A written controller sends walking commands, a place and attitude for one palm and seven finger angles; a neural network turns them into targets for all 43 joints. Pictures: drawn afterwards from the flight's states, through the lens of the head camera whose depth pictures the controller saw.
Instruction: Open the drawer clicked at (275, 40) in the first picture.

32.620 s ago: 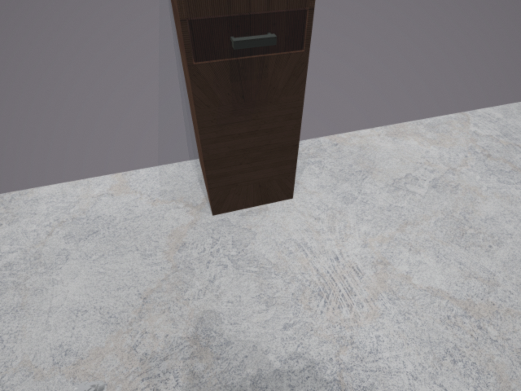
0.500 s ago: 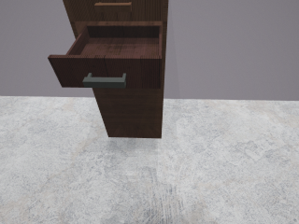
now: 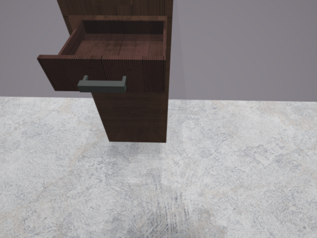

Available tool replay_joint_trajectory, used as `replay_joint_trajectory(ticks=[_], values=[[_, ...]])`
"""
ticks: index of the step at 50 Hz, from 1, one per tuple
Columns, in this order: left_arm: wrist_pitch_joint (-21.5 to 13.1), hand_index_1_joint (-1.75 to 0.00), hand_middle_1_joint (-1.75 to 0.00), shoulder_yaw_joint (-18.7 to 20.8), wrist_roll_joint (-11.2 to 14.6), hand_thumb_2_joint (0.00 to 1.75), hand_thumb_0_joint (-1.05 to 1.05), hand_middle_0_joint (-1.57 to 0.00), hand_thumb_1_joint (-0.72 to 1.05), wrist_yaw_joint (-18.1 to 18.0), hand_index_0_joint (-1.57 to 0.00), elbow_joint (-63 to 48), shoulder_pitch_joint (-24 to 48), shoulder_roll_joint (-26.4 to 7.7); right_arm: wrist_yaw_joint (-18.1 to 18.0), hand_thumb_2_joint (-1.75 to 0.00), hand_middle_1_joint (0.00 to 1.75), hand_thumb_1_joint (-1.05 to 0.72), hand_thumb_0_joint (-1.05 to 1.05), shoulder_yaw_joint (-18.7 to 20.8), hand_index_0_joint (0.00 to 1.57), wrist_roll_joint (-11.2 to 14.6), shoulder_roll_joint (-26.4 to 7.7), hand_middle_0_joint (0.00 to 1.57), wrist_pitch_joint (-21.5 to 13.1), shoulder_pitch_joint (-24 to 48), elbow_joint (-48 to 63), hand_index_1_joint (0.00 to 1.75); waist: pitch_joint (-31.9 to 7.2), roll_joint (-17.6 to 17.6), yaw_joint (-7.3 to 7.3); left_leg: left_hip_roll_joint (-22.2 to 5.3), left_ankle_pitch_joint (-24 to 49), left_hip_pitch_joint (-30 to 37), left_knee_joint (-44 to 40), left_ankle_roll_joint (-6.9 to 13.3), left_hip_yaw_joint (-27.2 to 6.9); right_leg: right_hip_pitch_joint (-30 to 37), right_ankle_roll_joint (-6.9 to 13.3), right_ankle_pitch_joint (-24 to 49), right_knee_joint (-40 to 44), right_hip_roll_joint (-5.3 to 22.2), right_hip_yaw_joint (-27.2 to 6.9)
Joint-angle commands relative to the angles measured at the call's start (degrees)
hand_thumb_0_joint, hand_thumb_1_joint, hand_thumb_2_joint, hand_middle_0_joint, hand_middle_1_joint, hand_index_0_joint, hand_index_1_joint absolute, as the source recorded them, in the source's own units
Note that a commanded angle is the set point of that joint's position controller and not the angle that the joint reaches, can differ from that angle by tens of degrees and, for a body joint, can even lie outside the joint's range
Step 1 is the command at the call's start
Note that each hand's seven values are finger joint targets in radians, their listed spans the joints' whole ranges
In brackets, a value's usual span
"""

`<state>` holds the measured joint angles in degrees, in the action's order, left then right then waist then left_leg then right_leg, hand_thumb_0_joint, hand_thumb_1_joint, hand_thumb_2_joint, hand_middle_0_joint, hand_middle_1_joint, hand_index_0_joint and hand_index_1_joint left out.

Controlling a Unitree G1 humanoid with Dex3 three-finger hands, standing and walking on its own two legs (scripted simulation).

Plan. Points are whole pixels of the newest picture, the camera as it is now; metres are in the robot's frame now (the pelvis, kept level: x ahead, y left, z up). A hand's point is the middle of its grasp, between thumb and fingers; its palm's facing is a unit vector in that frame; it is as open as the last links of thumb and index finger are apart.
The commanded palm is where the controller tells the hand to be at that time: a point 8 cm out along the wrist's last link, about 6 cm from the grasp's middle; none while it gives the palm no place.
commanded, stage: look to check the result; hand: left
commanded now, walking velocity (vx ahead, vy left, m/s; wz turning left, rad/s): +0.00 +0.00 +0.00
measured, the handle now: (103, 82) +0.54 +0.20 +0.08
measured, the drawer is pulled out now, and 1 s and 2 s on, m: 0.30 0.30 0.30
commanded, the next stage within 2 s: stand and wait in 0.40 s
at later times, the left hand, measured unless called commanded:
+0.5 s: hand out of the picture +0.03 +0.18 -0.17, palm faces +0.02 -0.97 -0.23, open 7.4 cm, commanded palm none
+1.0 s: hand out of the picture +0.04 +0.18 -0.17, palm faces +0.01 -0.97 -0.23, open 7.4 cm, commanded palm none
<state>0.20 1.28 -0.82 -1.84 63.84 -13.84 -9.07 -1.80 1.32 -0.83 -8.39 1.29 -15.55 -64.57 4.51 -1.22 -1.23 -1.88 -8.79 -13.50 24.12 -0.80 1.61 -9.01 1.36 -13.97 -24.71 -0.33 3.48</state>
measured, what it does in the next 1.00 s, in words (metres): stands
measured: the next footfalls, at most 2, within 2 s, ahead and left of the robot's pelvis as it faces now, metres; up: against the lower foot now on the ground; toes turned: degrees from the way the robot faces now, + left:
none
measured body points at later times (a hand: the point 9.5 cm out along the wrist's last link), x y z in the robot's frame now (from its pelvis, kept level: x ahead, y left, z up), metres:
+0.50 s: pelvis +0.02 -0.01 +0.00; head +0.04 -0.01 +0.45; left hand +0.03 +0.23 -0.15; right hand +0.05 -0.24 -0.16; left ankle +0.05 +0.13 -0.74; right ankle +0.00 -0.10 -0.74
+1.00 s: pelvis +0.03 -0.01 +0.00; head +0.05 -0.01 +0.45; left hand +0.04 +0.23 -0.15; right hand +0.04 -0.23 -0.16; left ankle +0.05 +0.13 -0.74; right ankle +0.00 -0.10 -0.74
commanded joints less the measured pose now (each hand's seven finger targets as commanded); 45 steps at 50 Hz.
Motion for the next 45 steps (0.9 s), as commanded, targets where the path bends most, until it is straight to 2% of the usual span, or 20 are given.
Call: replay_joint_trajectory(ticks=[1, 4, 6, 10, 14, 16, 22, 24, 27, 29, 31, 34, 36, 39, 41, 44, 45], values=[[-0.75, -0.30, -0.30, 1.09, 0.26, 0.90, 0.00, -0.20, 0.90, -0.28, -0.20, -1.37, -3.11, -7.22, -0.18, -0.90, 0.30, -0.90, 0.00, 0.85, 0.20, -0.07, -5.50, 0.20, -1.07, -2.82, 1.72, 0.30, -0.91, 0.87, 0.52, -4.38, 2.31, 3.50, -3.92, 1.58, -3.90, -3.30, 0.90, 2.48, 7.21, 6.19, -5.64], [-0.87, -0.30, -0.30, 1.17, 0.21, 0.90, 0.00, -0.20, 0.90, -0.30, -0.20, -1.16, -3.48, -7.67, -0.22, -0.90, 0.30, -0.90, 0.00, 1.02, 0.20, 0.09, -6.29, 0.20, -1.01, -2.01, 1.87, 0.30, -0.32, 1.42, 0.65, -4.37, 1.81, 4.06, -4.06, 1.60, -3.89, -3.85, 0.86, 1.64, 7.89, 6.06, -5.68], [-0.84, -0.30, -0.30, 0.95, 0.23, 0.90, 0.00, -0.20, 0.90, -0.30, -0.20, -0.92, -3.42, -7.26, -0.24, -0.90, 0.30, -0.90, 0.00, 0.92, 0.20, -0.03, -6.04, 0.20, -1.01, -1.56, 1.64, 0.30, -0.24, 0.40, 0.51, -4.35, 2.21, 4.44, -4.01, 1.58, -3.84, -3.79, 0.87, 2.57, 7.91, 6.27, -5.98], [-1.00, -0.30, -0.30, 1.00, 0.19, 0.90, 0.00, -0.20, 0.90, -0.28, -0.20, -0.78, -3.39, -7.70, -0.26, -0.90, 0.30, -0.90, 0.00, 0.96, 0.20, 0.06, -6.51, 0.20, -1.11, -0.87, 1.71, 0.30, -1.38, 1.06, 0.49, -4.58, 3.41, 5.28, -3.88, 1.65, -3.72, -2.96, 0.75, 4.39, 7.83, 6.39, -5.72], [-1.09, -0.30, -0.30, 1.00, 0.15, 0.90, 0.00, -0.20, 0.90, -0.30, -0.20, -0.82, -3.35, -7.95, -0.29, -0.90, 0.30, -0.90, 0.00, 0.91, 0.20, 0.13, -7.14, 0.20, -1.09, 0.00, 1.92, 0.30, -0.76, 1.90, 0.67, -4.60, 3.79, 5.37, -4.10, 1.59, -3.70, -2.99, 0.64, 5.11, 8.14, 6.39, -5.60], [-1.05, -0.30, -0.30, 0.96, 0.19, 0.90, 0.00, -0.20, 0.90, -0.26, -0.20, -0.75, -3.08, -7.90, -0.27, -0.90, 0.30, -0.90, 0.00, 0.79, 0.20, 0.02, -6.86, 0.20, -1.17, 0.14, 1.74, 0.30, -1.14, 0.88, 0.56, -4.64, 4.56, 5.39, -4.17, 1.57, -3.74, -2.23, 0.59, 6.32, 7.91, 6.59, -5.51], [-1.19, -0.30, -0.30, 0.96, 0.21, 0.90, 0.00, -0.20, 0.90, -0.22, -0.20, -0.91, -2.44, -8.56, -0.29, -0.90, 0.30, -0.90, 0.00, 0.78, 0.20, 0.01, -7.54, 0.20, -1.30, 1.00, 1.72, 0.30, -1.78, 0.74, 0.66, -4.67, 5.84, 5.71, -4.38, 1.41, -3.74, -0.92, 0.50, 8.59, 7.96, 6.69, -5.44], [-1.18, -0.30, -0.30, 1.07, 0.19, 0.90, 0.00, -0.20, 0.90, -0.22, -0.20, -0.93, -2.33, -8.81, -0.29, -0.90, 0.30, -0.90, 0.00, 0.74, 0.20, 0.12, -7.87, 0.20, -1.22, 1.30, 1.88, 0.30, -0.82, 1.87, 0.87, -4.67, 5.26, 5.60, -4.71, 1.48, -3.95, -1.44, 0.47, 7.35, 8.44, 6.54, -5.23], [-1.10, -0.30, -0.30, 0.86, 0.25, 0.90, 0.00, -0.20, 0.90, -0.15, -0.20, -0.84, -2.06, -8.56, -0.29, -0.90, 0.30, -0.90, 0.00, 0.61, 0.20, -0.06, -7.67, 0.20, -1.24, 1.35, 1.64, 0.30, -0.94, 0.66, 0.75, -4.69, 5.76, 5.71, -4.73, 1.34, -3.73, -1.10, 0.41, 8.30, 8.36, 6.74, -5.31], [-1.24, -0.30, -0.30, 0.97, 0.24, 0.90, 0.00, -0.20, 0.90, -0.18, -0.20, -1.09, -2.11, -9.01, -0.29, -0.90, 0.30, -0.90, 0.00, 0.60, 0.20, 0.11, -8.00, 0.20, -1.22, 1.40, 1.68, 0.30, -1.58, 1.84, 0.90, -4.73, 5.69, 6.02, -4.69, 1.37, -3.63, -0.63, 0.41, 8.33, 8.70, 6.56, -5.32], [-1.12, -0.30, -0.30, 0.83, 0.31, 0.90, 0.00, -0.20, 0.90, -0.17, -0.20, -1.09, -2.00, -8.78, -0.25, -0.90, 0.30, -0.90, 0.00, 0.49, 0.20, -0.05, -7.60, 0.20, -1.21, 1.21, 1.49, 0.30, -1.29, 0.88, 0.80, -4.68, 6.06, 5.75, -4.66, 1.25, -3.59, -0.57, 0.37, 8.88, 8.50, 6.82, -5.27], [-1.23, -0.30, -0.30, 0.91, 0.32, 0.90, 0.00, -0.20, 0.90, -0.20, -0.20, -1.12, -2.15, -8.93, -0.31, -0.90, 0.30, -0.90, 0.00, 0.47, 0.20, 0.10, -7.84, 0.20, -1.20, 1.33, 1.57, 0.30, -1.60, 2.01, 0.97, -4.73, 5.98, 6.23, -4.72, 1.34, -3.39, -0.46, 0.38, 9.10, 8.75, 6.58, -5.26], [-1.10, -0.30, -0.30, 0.74, 0.35, 0.90, 0.00, -0.20, 0.90, -0.18, -0.20, -0.97, -2.08, -8.64, -0.29, -0.90, 0.30, -0.90, 0.00, 0.43, 0.20, -0.07, -7.59, 0.20, -1.21, 1.01, 1.35, 0.30, -1.68, 0.77, 0.78, -4.73, 6.20, 6.08, -4.80, 1.22, -3.49, -0.29, 0.38, 9.01, 8.50, 6.75, -5.25], [-1.29, -0.30, -0.30, 0.93, 0.35, 0.90, 0.00, -0.20, 0.90, -0.22, -0.20, -1.07, -2.51, -8.90, -0.38, -0.90, 0.30, -0.90, 0.00, 0.55, 0.20, 0.14, -7.73, 0.20, -1.35, 0.91, 1.44, 0.30, -2.42, 2.13, 1.02, -4.83, 6.96, 6.74, -4.69, 1.37, -3.31, 0.17, 0.40, 10.17, 8.56, 6.57, -5.27], [-1.12, -0.30, -0.30, 0.77, 0.38, 0.90, 0.00, -0.20, 0.90, -0.24, -0.20, -0.98, -2.28, -8.50, -0.40, -0.90, 0.30, -0.90, 0.00, 0.43, 0.20, 0.00, -7.39, 0.20, -1.32, 0.57, 1.22, 0.30, -1.76, 1.00, 0.81, -4.77, 7.30, 6.22, -4.72, 1.29, -3.41, 0.22, 0.36, 10.65, 8.26, 6.77, -5.16], [-1.27, -0.30, -0.30, 0.88, 0.38, 0.90, 0.00, -0.20, 0.90, -0.30, -0.20, -0.95, -3.04, -8.77, -0.49, -0.90, 0.30, -0.90, 0.00, 0.51, 0.20, 0.14, -7.54, 0.20, -1.36, 0.50, 1.34, 0.30, -2.28, 2.12, 1.10, -4.82, 7.92, 6.94, -4.47, 1.39, -3.10, 0.46, 0.35, 12.01, 8.27, 6.68, -5.14], [-1.19, -0.30, -0.30, 0.77, 0.37, 0.90, 0.00, -0.20, 0.90, -0.33, -0.20, -0.89, -2.79, -8.50, -0.48, -0.90, 0.30, -0.90, 0.00, 0.57, 0.20, 0.06, -7.22, 0.20, -1.31, 0.36, 1.17, 0.30, -1.74, 1.57, 0.80, -4.77, 7.73, 6.60, -4.41, 1.29, -3.15, 0.26, 0.34, 11.93, 8.27, 6.78, -5.20]])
